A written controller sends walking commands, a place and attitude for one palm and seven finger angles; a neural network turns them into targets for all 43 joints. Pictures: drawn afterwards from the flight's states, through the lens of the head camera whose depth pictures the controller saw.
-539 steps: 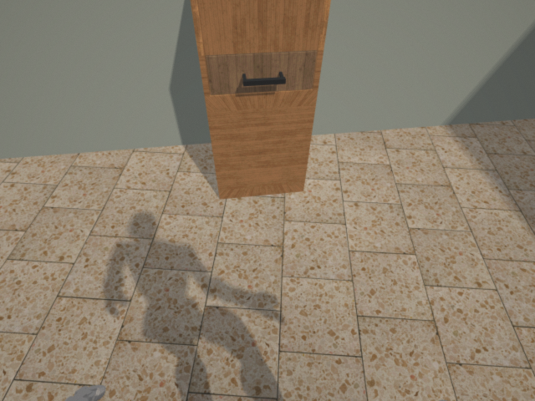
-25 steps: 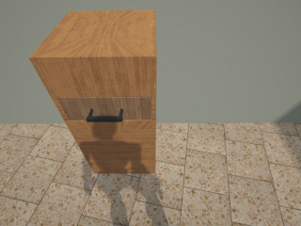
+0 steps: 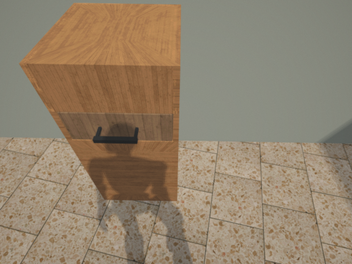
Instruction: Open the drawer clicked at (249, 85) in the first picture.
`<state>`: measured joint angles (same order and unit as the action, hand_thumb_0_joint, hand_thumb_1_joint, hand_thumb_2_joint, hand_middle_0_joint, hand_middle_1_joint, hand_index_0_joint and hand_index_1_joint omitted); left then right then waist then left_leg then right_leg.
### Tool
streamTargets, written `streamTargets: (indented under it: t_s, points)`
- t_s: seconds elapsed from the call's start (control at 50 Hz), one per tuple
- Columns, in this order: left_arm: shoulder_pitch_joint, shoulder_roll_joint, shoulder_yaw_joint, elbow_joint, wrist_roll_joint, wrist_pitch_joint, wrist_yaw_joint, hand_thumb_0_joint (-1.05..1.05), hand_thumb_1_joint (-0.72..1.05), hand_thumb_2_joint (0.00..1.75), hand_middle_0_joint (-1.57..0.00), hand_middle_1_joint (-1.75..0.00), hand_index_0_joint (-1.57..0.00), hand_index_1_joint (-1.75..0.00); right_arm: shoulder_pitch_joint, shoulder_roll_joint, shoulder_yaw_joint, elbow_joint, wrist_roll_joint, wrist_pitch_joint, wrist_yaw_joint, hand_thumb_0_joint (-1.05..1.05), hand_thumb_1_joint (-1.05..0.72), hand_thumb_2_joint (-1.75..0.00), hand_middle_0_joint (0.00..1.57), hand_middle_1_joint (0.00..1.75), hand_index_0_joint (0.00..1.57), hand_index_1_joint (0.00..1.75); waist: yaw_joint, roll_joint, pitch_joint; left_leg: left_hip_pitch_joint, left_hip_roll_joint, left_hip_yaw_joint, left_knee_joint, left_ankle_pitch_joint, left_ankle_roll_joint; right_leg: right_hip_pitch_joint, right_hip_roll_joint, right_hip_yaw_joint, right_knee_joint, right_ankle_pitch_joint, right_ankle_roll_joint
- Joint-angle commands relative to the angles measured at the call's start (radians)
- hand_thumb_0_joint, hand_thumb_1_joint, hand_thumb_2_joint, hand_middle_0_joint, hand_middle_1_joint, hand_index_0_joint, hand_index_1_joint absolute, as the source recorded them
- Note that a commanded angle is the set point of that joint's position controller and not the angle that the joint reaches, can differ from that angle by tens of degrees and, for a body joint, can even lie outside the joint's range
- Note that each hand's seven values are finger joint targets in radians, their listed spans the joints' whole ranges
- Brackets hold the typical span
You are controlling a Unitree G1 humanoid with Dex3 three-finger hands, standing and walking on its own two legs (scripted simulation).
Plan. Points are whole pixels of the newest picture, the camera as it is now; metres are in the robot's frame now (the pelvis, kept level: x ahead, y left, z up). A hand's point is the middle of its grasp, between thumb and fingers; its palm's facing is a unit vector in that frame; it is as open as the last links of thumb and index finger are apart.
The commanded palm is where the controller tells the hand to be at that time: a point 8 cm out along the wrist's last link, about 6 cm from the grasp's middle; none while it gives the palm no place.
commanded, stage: come to a stop and stand still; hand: left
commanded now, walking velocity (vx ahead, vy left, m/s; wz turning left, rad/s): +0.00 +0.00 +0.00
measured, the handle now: (116, 135) +0.53 +0.25 -0.11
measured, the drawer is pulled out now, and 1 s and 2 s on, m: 0.00 0.00 0.00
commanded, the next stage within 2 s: look again from close up in 0.36 s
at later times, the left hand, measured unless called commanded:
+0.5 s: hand out of the picture +0.02 +0.16 -0.18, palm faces +0.04 -0.98 -0.19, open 7.3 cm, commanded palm none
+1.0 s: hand out of the picture +0.01 +0.15 -0.18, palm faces +0.06 -0.98 -0.18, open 7.4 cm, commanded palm none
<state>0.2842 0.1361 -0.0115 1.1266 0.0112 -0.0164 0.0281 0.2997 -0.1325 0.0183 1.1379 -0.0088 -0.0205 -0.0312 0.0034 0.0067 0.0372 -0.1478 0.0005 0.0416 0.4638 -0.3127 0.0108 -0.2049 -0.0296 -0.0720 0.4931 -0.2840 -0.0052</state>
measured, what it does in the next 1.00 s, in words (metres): stands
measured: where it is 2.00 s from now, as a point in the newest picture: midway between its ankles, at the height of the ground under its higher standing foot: outside the picture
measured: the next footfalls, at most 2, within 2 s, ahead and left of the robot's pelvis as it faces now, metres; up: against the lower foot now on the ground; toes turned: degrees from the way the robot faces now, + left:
none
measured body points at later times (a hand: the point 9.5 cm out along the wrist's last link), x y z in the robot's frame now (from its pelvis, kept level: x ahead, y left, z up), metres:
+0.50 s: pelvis +0.02 -0.01 +0.00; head +0.04 -0.01 +0.45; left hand +0.02 +0.21 -0.16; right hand +0.02 -0.22 -0.16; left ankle -0.04 +0.11 -0.74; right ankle -0.01 -0.11 -0.74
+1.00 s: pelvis +0.03 -0.01 +0.00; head +0.04 -0.02 +0.45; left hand +0.01 +0.20 -0.16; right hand +0.01 -0.22 -0.16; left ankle -0.04 +0.11 -0.74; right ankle -0.01 -0.11 -0.74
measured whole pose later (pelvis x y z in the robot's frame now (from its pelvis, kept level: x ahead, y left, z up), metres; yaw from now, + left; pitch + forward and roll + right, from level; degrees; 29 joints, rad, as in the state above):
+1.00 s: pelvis +0.03 -0.01 +0.00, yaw +1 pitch +0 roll +0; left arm 0.30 0.13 0.00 1.12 0.01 -0.02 0.04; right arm 0.30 -0.12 0.01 1.16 -0.01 -0.02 -0.05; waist 0.01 0.00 0.03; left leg -0.10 0.02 0.02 0.44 -0.34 -0.01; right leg -0.16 -0.01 -0.09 0.48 -0.32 -0.02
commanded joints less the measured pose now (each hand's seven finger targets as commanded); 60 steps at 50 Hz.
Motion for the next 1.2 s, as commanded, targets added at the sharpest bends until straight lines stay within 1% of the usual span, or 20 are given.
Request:
streamTargets:
  t_s: [0.0,0.18,0.28,0.38,0.4,0.52,0.64,0.68,0.78,0.82,0.96,1.02,1.04,1.06,1.08,1.1,1.12,1.14,1.16,1.18]
  points:
    - [0.066,0.099,0.019,-0.029,0.000,-0.013,0.006,0.00,0.90,0.90,-0.20,-0.30,-0.20,-0.30,0.073,-0.087,-0.013,-0.021,-0.003,-0.015,-0.006,0.00,-0.90,-0.90,0.20,0.30,0.20,0.30,0.000,-0.016,0.016,-0.053,0.097,-0.071,-0.079,0.249,0.027,0.043,-0.085,0.080,-0.060,0.261,-0.036]
    - [0.067,0.103,0.026,-0.033,0.000,-0.014,0.009,0.00,0.90,0.90,-0.20,-0.30,-0.20,-0.30,0.076,-0.092,-0.016,-0.013,-0.005,-0.017,-0.013,0.00,-0.90,-0.90,0.20,0.30,0.20,0.30,-0.001,-0.008,-0.017,-0.015,0.101,-0.063,-0.060,0.347,0.022,0.073,-0.091,0.070,-0.041,0.370,-0.039]
    - [0.066,0.101,0.027,-0.034,0.001,-0.010,0.009,0.00,0.90,0.90,-0.20,-0.30,-0.20,-0.30,0.068,-0.094,-0.016,-0.013,-0.004,-0.014,-0.015,0.00,-0.90,-0.90,0.20,0.30,0.20,0.30,0.002,-0.018,0.008,-0.017,0.101,-0.064,-0.065,0.334,0.022,0.065,-0.089,0.070,-0.048,0.356,-0.040]
    - [0.064,0.101,0.028,-0.036,0.000,-0.007,0.008,0.00,0.90,0.90,-0.20,-0.30,-0.20,-0.30,0.067,-0.092,-0.014,-0.009,-0.005,-0.013,-0.015,0.00,-0.90,-0.90,0.20,0.30,0.20,0.30,0.003,0.004,0.018,-0.019,0.102,-0.064,-0.075,0.314,0.023,0.062,-0.085,0.070,-0.059,0.313,-0.040]
    - [0.064,0.099,0.026,-0.036,0.001,-0.006,0.008,0.00,0.90,0.90,-0.20,-0.30,-0.20,-0.30,0.069,-0.088,-0.014,-0.008,-0.004,-0.012,-0.014,0.00,-0.90,-0.90,0.20,0.30,0.20,0.30,0.002,-0.007,0.033,-0.024,0.103,-0.066,-0.082,0.300,0.023,0.053,-0.080,0.070,-0.063,0.293,-0.039]
    - [0.072,0.096,0.026,-0.037,-0.001,-0.007,0.008,0.00,0.90,0.90,-0.20,-0.30,-0.20,-0.30,0.073,-0.091,-0.014,-0.007,-0.005,-0.013,-0.015,0.00,-0.90,-0.90,0.20,0.30,0.20,0.30,0.004,-0.007,0.017,-0.015,0.102,-0.066,-0.077,0.308,0.023,0.061,-0.081,0.073,-0.064,0.304,-0.041]
    - [0.082,0.097,0.028,-0.036,-0.001,-0.011,0.009,0.00,0.90,0.90,-0.20,-0.30,-0.20,-0.30,0.081,-0.083,-0.016,-0.003,-0.003,-0.014,-0.017,0.00,-0.90,-0.90,0.20,0.30,0.20,0.30,0.003,-0.019,-0.004,-0.007,0.101,-0.058,-0.068,0.331,0.019,0.084,-0.086,0.071,-0.058,0.372,-0.044]
    - [0.087,0.094,0.028,-0.033,-0.001,-0.011,0.010,0.00,0.90,0.90,-0.20,-0.30,-0.20,-0.30,0.082,-0.081,-0.016,-0.002,-0.004,-0.014,-0.018,0.00,-0.90,-0.90,0.20,0.30,0.20,0.30,0.004,-0.006,-0.005,-0.006,0.101,-0.059,-0.069,0.330,0.019,0.083,-0.088,0.072,-0.059,0.368,-0.046]
    - [0.093,0.089,0.028,-0.030,-0.001,-0.010,0.010,0.00,0.90,0.90,-0.20,-0.30,-0.20,-0.30,0.086,-0.076,-0.015,0.003,-0.003,-0.013,-0.020,0.00,-0.90,-0.90,0.20,0.30,0.20,0.30,0.005,-0.017,0.011,-0.012,0.102,-0.058,-0.070,0.321,0.018,0.080,-0.087,0.069,-0.063,0.362,-0.046]
    - [0.092,0.086,0.029,-0.032,0.000,-0.009,0.011,0.00,0.90,0.90,-0.20,-0.30,-0.20,-0.30,0.089,-0.072,-0.015,0.005,-0.004,-0.013,-0.019,0.00,-0.90,-0.90,0.20,0.30,0.20,0.30,0.005,-0.006,0.024,-0.016,0.101,-0.058,-0.072,0.331,0.019,0.074,-0.083,0.066,-0.065,0.350,-0.044]
    - [0.098,0.081,0.029,-0.030,0.000,-0.008,0.011,0.00,0.90,0.90,-0.20,-0.30,-0.20,-0.30,0.091,-0.068,-0.015,0.005,-0.004,-0.013,-0.020,0.00,-0.90,-0.90,0.20,0.30,0.20,0.30,0.006,-0.001,0.018,-0.013,0.101,-0.063,-0.076,0.328,0.020,0.077,-0.082,0.065,-0.071,0.332,-0.045]
    - [0.096,0.077,0.028,-0.031,0.000,-0.007,0.011,0.00,0.90,0.90,-0.20,-0.30,-0.20,-0.30,0.093,-0.066,-0.014,0.006,-0.004,-0.011,-0.020,0.00,-0.90,-0.90,0.20,0.30,0.20,0.30,0.006,-0.003,0.040,-0.024,0.101,-0.064,-0.083,0.296,0.020,0.063,-0.080,0.067,-0.081,0.295,-0.045]
    - [0.182,0.138,0.039,0.015,0.008,-0.034,0.052,0.00,0.90,0.90,-0.20,-0.30,-0.20,-0.30,-0.061,-0.118,-0.032,-0.081,0.011,-0.014,-0.005,0.00,-0.90,-0.90,0.20,0.30,0.20,0.30,0.059,-0.080,0.094,-0.159,0.085,-0.007,0.181,0.270,-0.019,0.041,-0.151,0.159,-0.091,0.850,0.012]
    - [-0.596,0.377,-0.068,-1.537,0.110,-0.213,0.040,0.00,0.88,0.89,-0.20,-0.32,-0.20,-0.32,-0.054,-0.267,-0.020,-0.441,0.059,-0.182,-0.050,0.00,-0.90,-0.90,0.20,0.30,0.20,0.30,-0.044,0.248,-0.404,0.135,0.006,0.017,-0.004,0.443,0.037,0.129,-0.062,0.220,0.013,0.750,-0.050]
    - [-0.197,0.355,0.029,-1.227,0.141,-0.118,0.132,0.00,0.85,0.88,-0.20,-0.33,-0.20,-0.33,-0.097,-0.199,-0.044,-0.365,0.041,-0.262,-0.096,0.00,-0.90,-0.90,0.20,0.30,0.20,0.30,0.021,0.394,-0.403,0.175,0.036,-0.016,-0.027,0.682,0.032,0.075,-0.011,0.114,0.081,0.423,-0.059]
    - [0.028,0.186,-0.041,-1.104,0.138,0.045,0.189,0.00,0.83,0.87,-0.21,-0.34,-0.21,-0.34,-0.102,-0.161,-0.059,-0.369,0.079,-0.287,-0.093,0.00,-0.90,-0.90,0.20,0.30,0.20,0.30,0.005,0.259,-0.237,0.068,0.060,-0.053,-0.040,0.653,0.006,-0.062,0.016,0.035,0.093,0.148,-0.039]
    - [0.037,0.068,-0.120,-1.101,0.187,0.074,0.191,0.00,0.81,0.86,-0.21,-0.36,-0.21,-0.36,-0.096,-0.171,-0.062,-0.367,0.078,-0.297,-0.087,0.00,-0.90,-0.90,0.20,0.30,0.20,0.30,-0.011,0.104,-0.143,0.004,0.058,-0.035,0.002,0.611,0.019,-0.102,0.020,0.007,0.067,0.203,-0.023]
    - [-0.003,0.103,-0.142,-1.184,0.269,0.067,0.201,0.00,0.78,0.85,-0.21,-0.37,-0.21,-0.37,-0.137,-0.202,-0.067,-0.431,0.062,-0.309,-0.074,0.00,-0.90,-0.90,0.20,0.30,0.20,0.30,-0.007,0.031,-0.094,-0.054,0.032,-0.055,0.044,0.507,0.025,-0.144,0.018,0.036,0.059,0.255,-0.028]
    - [0.005,0.162,-0.126,-1.199,0.384,0.058,0.226,0.00,0.76,0.84,-0.21,-0.39,-0.21,-0.39,-0.122,-0.241,-0.068,-0.442,0.026,-0.298,-0.068,0.00,-0.90,-0.90,0.20,0.30,0.20,0.30,-0.027,-0.058,-0.189,-0.074,0.016,-0.050,0.088,0.453,0.031,-0.171,0.020,0.037,0.082,0.272,-0.030]
    - [0.019,0.155,-0.148,-1.194,0.491,0.058,0.254,0.00,0.74,0.83,-0.21,-0.40,-0.21,-0.40,-0.118,-0.240,-0.070,-0.478,0.000,-0.277,-0.058,0.00,-0.90,-0.90,0.20,0.30,0.20,0.30,-0.031,-0.140,-0.201,-0.125,0.002,-0.056,0.124,0.399,0.031,-0.218,0.030,0.042,0.105,0.252,-0.033]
